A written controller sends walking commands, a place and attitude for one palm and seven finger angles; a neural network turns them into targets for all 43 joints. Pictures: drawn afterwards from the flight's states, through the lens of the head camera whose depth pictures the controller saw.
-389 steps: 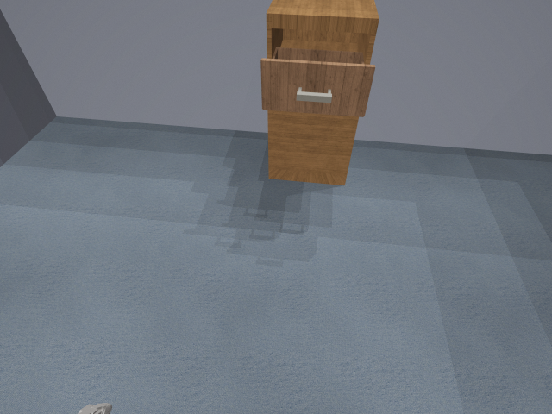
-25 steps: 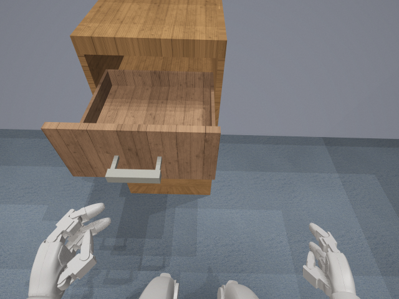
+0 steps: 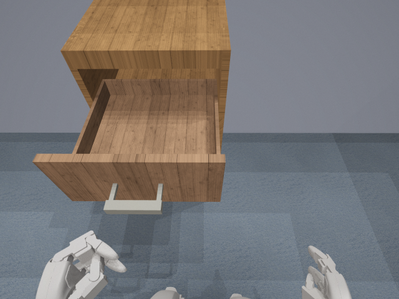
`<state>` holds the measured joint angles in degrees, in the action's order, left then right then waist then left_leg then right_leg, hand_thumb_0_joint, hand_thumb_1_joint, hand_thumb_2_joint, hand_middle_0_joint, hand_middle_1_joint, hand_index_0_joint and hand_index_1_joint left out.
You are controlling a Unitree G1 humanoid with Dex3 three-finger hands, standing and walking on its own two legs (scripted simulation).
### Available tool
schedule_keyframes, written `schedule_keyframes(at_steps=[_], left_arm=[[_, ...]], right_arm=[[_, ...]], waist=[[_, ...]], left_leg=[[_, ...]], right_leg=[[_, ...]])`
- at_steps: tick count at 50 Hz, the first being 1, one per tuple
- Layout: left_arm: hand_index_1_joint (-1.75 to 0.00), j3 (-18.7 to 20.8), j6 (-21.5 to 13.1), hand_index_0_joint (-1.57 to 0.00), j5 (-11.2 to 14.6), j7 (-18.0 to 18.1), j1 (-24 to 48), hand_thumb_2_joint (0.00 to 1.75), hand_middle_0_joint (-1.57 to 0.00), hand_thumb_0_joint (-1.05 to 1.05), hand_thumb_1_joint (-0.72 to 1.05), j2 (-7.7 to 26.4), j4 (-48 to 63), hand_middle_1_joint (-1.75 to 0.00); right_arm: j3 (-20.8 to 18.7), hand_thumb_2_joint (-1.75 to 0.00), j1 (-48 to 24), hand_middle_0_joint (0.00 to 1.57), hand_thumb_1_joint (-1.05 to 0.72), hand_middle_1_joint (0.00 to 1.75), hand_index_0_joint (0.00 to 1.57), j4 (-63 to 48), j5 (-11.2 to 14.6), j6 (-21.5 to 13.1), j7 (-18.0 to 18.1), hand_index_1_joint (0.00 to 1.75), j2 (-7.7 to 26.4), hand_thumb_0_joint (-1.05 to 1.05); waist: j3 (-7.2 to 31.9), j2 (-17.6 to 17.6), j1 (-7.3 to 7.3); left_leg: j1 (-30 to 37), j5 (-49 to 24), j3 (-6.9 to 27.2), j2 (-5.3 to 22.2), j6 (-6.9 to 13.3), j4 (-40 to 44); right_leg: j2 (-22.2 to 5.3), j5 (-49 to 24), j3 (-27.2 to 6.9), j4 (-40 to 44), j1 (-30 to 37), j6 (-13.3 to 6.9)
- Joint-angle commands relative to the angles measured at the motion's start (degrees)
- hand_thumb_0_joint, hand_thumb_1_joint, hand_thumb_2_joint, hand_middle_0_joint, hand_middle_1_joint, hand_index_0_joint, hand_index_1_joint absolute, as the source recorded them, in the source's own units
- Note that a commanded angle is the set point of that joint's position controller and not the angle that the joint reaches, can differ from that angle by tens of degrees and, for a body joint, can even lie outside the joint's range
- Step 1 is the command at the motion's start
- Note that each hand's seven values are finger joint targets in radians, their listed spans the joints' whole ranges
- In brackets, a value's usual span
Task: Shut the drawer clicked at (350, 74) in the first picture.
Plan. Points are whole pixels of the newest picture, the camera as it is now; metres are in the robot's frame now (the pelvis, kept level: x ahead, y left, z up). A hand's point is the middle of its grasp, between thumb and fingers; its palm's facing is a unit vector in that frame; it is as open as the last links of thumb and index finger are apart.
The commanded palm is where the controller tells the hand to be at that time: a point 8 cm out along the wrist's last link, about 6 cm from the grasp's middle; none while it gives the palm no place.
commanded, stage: raise the hand and make a fist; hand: left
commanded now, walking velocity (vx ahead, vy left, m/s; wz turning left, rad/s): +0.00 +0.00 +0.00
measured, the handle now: (135, 197) +0.32 +0.16 -0.01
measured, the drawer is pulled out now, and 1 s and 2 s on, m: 0.30 0.30 0.30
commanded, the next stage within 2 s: bring the fist close to the handle in 0.96 s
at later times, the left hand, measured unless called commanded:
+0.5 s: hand (94, 293) +0.14 +0.16 +0.08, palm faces +0.00 -1.00 +0.03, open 3.2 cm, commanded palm +0.11 +0.21 +0.08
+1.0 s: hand (106, 281) +0.15 +0.14 +0.09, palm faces +0.05 -1.00 +0.02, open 3.3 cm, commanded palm +0.11 +0.19 +0.09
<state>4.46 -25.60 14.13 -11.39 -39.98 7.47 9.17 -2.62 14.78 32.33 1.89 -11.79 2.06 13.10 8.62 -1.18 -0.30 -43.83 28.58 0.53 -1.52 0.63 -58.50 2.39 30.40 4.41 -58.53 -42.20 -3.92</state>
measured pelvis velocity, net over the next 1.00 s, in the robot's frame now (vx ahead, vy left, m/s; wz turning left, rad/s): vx -0.01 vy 0.03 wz -0.01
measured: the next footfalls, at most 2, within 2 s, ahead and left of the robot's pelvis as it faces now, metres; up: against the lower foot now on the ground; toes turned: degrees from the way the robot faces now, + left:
none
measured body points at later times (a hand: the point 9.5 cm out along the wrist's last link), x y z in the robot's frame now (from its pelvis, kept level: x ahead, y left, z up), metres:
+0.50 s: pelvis -0.02 +0.05 -0.01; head +0.01 +0.05 +0.44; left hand +0.13 +0.21 +0.08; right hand +0.19 -0.16 -0.06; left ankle +0.00 +0.12 -0.67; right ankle -0.02 -0.07 -0.67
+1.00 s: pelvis -0.01 +0.03 -0.01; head +0.01 +0.03 +0.44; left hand +0.14 +0.20 +0.09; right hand +0.16 -0.19 -0.07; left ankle +0.00 +0.12 -0.67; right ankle -0.02 -0.07 -0.67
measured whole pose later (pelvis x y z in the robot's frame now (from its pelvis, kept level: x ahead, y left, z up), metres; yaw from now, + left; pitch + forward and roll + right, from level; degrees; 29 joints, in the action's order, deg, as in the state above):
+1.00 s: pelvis -0.01 +0.03 -0.01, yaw -1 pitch +12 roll -2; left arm -9.2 -19.0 5.7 2.7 -45.6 7.0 26.0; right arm 1.6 17.4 21.2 1.5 -5.4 -0.3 12.9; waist 10.3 -3.0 -0.8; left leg -44.7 30.1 -0.2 -1.8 3.2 -62.7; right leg 2.0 30.6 3.9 -60.5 -42.0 -2.2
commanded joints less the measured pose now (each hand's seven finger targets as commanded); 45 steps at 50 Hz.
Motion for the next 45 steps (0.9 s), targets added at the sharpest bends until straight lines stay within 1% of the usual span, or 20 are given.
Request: schedule_keyframes(at_steps=[1, 2, 4, 6, 7, 12, 16, 19, 20, 21, 24, 28, 30, 33, 36, 37, 40, 41, 42, 45], left_arm=[[-1.34, -3.31, -7.68, -1.16, -0.78, -0.46, -4.20, 0.90, -1.16, 0.00, 0.90, 2.80, 14.38, -1.34], [-1.36, -2.45, -8.16, -1.18, -1.00, 0.04, -5.60, 0.90, -1.18, 0.00, 0.90, 3.45, 15.13, -1.36], [-1.40, -2.31, -9.07, -1.22, -1.85, 1.58, -6.92, 0.90, -1.22, 0.00, 0.90, 4.27, 18.56, -1.40], [-1.45, -2.30, -8.42, -1.26, -2.83, 3.59, -7.12, 0.90, -1.26, 0.00, 0.90, 5.03, 20.72, -1.45], [-1.47, -3.48, -7.93, -1.28, -3.02, 4.29, -7.98, 0.90, -1.28, 0.00, 0.90, 3.75, 21.38, -1.47], [-1.58, -8.77, -3.27, -1.38, -4.32, 5.57, -8.02, 0.90, -1.38, 0.00, 0.90, 0.40, 22.52, -1.58], [-1.60, -10.21, 1.66, -1.40, -5.80, 5.92, -8.80, 0.90, -1.40, 0.00, 0.90, 1.46, 23.14, -1.60], [-1.60, -10.79, 3.65, -1.40, -6.80, 7.15, -7.96, 0.90, -1.40, 0.00, 0.90, 2.07, 26.20, -1.60], [-1.60, -11.20, 3.83, -1.40, -7.11, 7.81, -7.02, 0.90, -1.40, 0.00, 0.90, 2.14, 27.38, -1.60], [-1.60, -9.80, 4.32, -1.40, -7.61, 8.96, -7.16, 0.90, -1.40, 0.00, 0.90, 3.55, 27.51, -1.60], [-1.60, -11.88, 3.67, -1.40, -7.67, 10.90, -5.05, 0.90, -1.40, 0.00, 0.90, 1.79, 30.43, -1.60], [-1.60, -13.78, 3.08, -1.40, -7.63, 12.31, -5.75, 0.90, -1.40, 0.00, 0.90, 0.68, 31.83, -1.60], [-1.60, -14.41, 3.46, -1.40, -8.31, 12.37, -5.53, 0.90, -1.40, 0.00, 0.90, 0.93, 30.47, -1.60], [-1.60, -14.21, 5.25, -1.40, -9.41, 12.54, -5.79, 0.90, -1.40, 0.00, 0.90, 1.32, 27.42, -1.60], [-1.60, -11.86, 6.29, -1.40, -9.87, 13.26, -7.38, 0.90, -1.40, 0.00, 0.90, 3.08, 26.98, -1.60], [-1.60, -12.33, 6.21, -1.40, -9.62, 13.34, -7.82, 0.90, -1.40, 0.00, 0.90, 2.41, 28.52, -1.60], [-1.60, -11.67, 5.02, -1.40, -8.32, 14.19, -7.49, 0.90, -1.40, 0.00, 0.90, 2.37, 31.15, -1.60], [-1.60, -11.06, 4.57, -1.40, -8.22, 14.54, -7.37, 0.90, -1.40, 0.00, 0.90, 2.78, 31.28, -1.60], [-1.60, -12.60, 3.82, -1.40, -8.07, 14.53, -6.81, 0.90, -1.40, 0.00, 0.90, 1.44, 31.60, -1.60], [-1.60, -13.67, 2.33, -1.40, -7.78, 14.17, -7.05, 0.90, -1.40, 0.00, 0.90, 0.64, 30.05, -1.60]], right_arm=[[-1.97, -0.90, -5.72, 0.20, -0.90, 0.30, 0.20, -10.67, -0.46, -3.95, -0.47, 0.30, 5.31, 0.00], [-2.29, -0.90, -5.15, 0.20, -0.90, 0.30, 0.20, -10.98, -0.62, -3.71, -0.50, 0.30, 5.22, 0.00], [-2.46, -0.90, -5.17, 0.20, -0.90, 0.30, 0.20, -11.91, -0.77, -3.33, -0.57, 0.30, 5.13, 0.00], [-2.36, -0.90, -5.45, 0.20, -0.90, 0.30, 0.20, -12.70, -0.77, -2.33, -0.65, 0.30, 4.95, 0.00], [-2.19, -0.90, -5.38, 0.20, -0.90, 0.30, 0.20, -13.46, -0.75, -1.76, -0.75, 0.30, 4.78, 0.00], [-1.39, -0.90, -5.13, 0.20, -0.90, 0.30, 0.20, -16.56, -0.19, 0.68, -1.03, 0.30, 5.41, 0.00], [-0.66, -0.90, -5.76, 0.20, -0.90, 0.30, 0.20, -18.88, 0.36, 2.47, -0.78, 0.30, 5.66, 0.00], [0.15, -0.90, -5.40, 0.20, -0.90, 0.30, 0.20, -20.66, 0.30, 3.59, -1.00, 0.30, 5.48, 0.00], [0.47, -0.90, -5.47, 0.20, -0.90, 0.30, 0.20, -21.08, 0.24, 3.79, -1.09, 0.30, 5.36, 0.00], [0.50, -0.90, -5.76, 0.20, -0.90, 0.30, 0.20, -21.17, 0.17, 4.16, -1.00, 0.30, 5.23, 0.00], [1.29, -0.90, -4.96, 0.20, -0.90, 0.30, 0.20, -22.23, -0.07, 4.19, -1.44, 0.30, 5.14, 0.00], [1.57, -0.90, -4.16, 0.20, -0.90, 0.30, 0.20, -22.77, -0.18, 3.79, -1.87, 0.30, 5.50, 0.00], [1.54, -0.90, -3.94, 0.20, -0.90, 0.30, 0.20, -22.73, -0.05, 3.79, -1.99, 0.30, 5.99, 0.00], [1.48, -0.90, -3.90, 0.20, -0.90, 0.30, 0.20, -22.94, -0.06, 4.17, -1.98, 0.30, 6.27, 0.00], [1.14, -0.90, -4.06, 0.20, -0.90, 0.30, 0.20, -23.19, -0.02, 4.60, -1.83, 0.30, 6.18, 0.00], [1.27, -0.90, -3.83, 0.20, -0.90, 0.30, 0.20, -23.57, 0.02, 4.57, -1.90, 0.30, 5.94, 0.00], [1.34, -0.90, -3.42, 0.20, -0.90, 0.30, 0.20, -23.25, -0.06, 4.17, -1.97, 0.30, 5.36, 0.00], [1.22, -0.90, -3.44, 0.20, -0.90, 0.30, 0.20, -22.93, -0.10, 4.13, -1.83, 0.30, 5.39, 0.00], [1.34, -0.90, -3.20, 0.20, -0.90, 0.30, 0.20, -22.73, -0.17, 3.78, -1.83, 0.30, 5.41, 0.00], [1.24, -0.90, -2.94, 0.20, -0.90, 0.30, 0.20, -21.79, -0.25, 2.93, -2.08, 0.30, 5.51, 0.00]], waist=[[8.41, 2.49, -0.94], [10.78, 2.69, -0.35], [14.13, 0.39, 0.66], [14.56, -1.21, 1.07], [14.56, -1.81, 1.04], [11.17, 1.27, -0.10], [7.70, 2.69, 0.20], [6.16, 0.87, 0.57], [5.44, -0.79, 0.59], [4.76, -0.74, 0.92], [4.03, -2.97, 0.31], [4.48, -1.84, -0.03], [2.86, -2.28, -0.56], [1.11, -0.08, -0.69], [2.93, 0.83, 0.42], [3.85, -0.49, 0.61], [5.24, -0.81, 0.81], [5.18, 0.52, 0.66], [4.80, 0.05, -0.06], [3.84, 1.11, -0.74]], left_leg=[[3.11, -20.83, 1.74, 0.65, 1.88, 1.61], [3.33, -21.12, 1.67, 0.72, 1.85, 1.57], [5.30, -23.57, 1.60, 0.96, 1.99, 1.86], [6.84, -25.36, 1.79, 1.34, 1.91, 2.28], [7.22, -25.57, 1.93, 1.46, 1.78, 2.69], [7.62, -24.50, 3.84, 2.57, 1.41, 4.48], [5.91, -19.17, 4.51, 2.60, 1.24, 6.43], [6.05, -14.73, 5.18, 2.69, 0.60, 8.14], [6.08, -13.16, 5.41, 2.60, 0.45, 8.59], [5.56, -11.18, 5.68, 2.71, 0.47, 9.12], [6.31, -7.28, 6.46, 2.77, 0.16, 9.85], [6.05, -4.46, 7.12, 2.78, 0.19, 10.44], [5.22, -2.17, 7.34, 2.82, 0.19, 10.57], [3.18, 0.24, 7.24, 2.55, 0.33, 11.12], [3.32, -1.76, 6.29, 2.25, 0.42, 10.98], [4.35, -3.52, 5.78, 2.22, 0.35, 10.80], [5.37, -7.46, 4.67, 2.15, 0.51, 9.82], [5.10, -7.84, 4.59, 2.17, 0.69, 9.46], [5.45, -8.63, 4.27, 2.13, 0.83, 8.84], [4.41, -9.27, 3.94, 2.00, 1.06, 7.79]], right_leg=[[-3.83, -31.28, -5.42, 6.03, 6.93, 4.89], [-3.56, -29.96, -4.96, 5.48, 7.06, 4.49], [-2.61, -27.07, -3.06, 3.74, 5.97, 3.23], [-1.94, -24.44, -2.11, 3.20, 4.71, 2.51], [-1.84, -22.85, -1.47, 2.96, 4.14, 2.40], [-1.23, -17.42, 0.20, 3.72, 1.75, 2.62], [-1.10, -13.77, 0.37, 4.99, 2.35, 2.50], [-1.01, -9.20, 1.01, 5.01, 1.38, 2.22], [-1.01, -7.66, 0.97, 5.10, 0.78, 2.06], [-0.84, -6.29, 0.94, 5.24, 0.66, 1.98], [-0.68, -3.61, 1.10, 5.03, -1.12, 1.81], [-0.52, -2.23, 1.07, 5.35, -0.77, 1.78], [-0.57, -1.27, 0.89, 5.45, -1.79, 1.86], [-0.69, -0.17, 0.65, 6.09, -1.28, 1.82], [-0.58, -0.88, 0.34, 6.59, 0.76, 1.66], [-0.62, -1.78, 0.30, 6.50, 1.19, 1.56], [-0.49, -4.20, 0.26, 6.70, 2.48, 1.57], [-0.37, -4.58, 0.11, 7.12, 2.70, 1.66], [-0.32, -5.32, -0.05, 7.14, 2.06, 1.76], [-0.39, -6.49, -0.28, 7.19, 1.71, 1.97]])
